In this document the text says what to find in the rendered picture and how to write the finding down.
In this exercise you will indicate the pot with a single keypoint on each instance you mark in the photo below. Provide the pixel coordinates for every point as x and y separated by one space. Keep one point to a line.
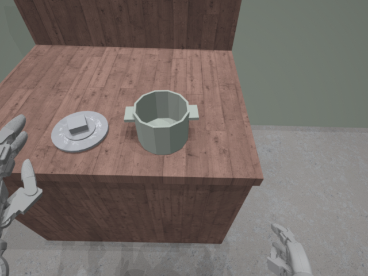
162 120

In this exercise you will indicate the left robot hand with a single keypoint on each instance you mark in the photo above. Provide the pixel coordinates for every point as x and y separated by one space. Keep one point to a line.
12 141

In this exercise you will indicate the right robot hand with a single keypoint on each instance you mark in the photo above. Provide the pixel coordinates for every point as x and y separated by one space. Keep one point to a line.
292 259

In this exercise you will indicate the knob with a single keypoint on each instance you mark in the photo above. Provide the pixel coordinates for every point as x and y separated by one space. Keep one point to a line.
77 124

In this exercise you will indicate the lid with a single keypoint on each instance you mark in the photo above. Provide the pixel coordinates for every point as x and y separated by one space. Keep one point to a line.
81 141

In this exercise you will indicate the table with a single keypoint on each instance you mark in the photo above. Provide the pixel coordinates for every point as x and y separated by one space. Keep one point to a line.
101 56

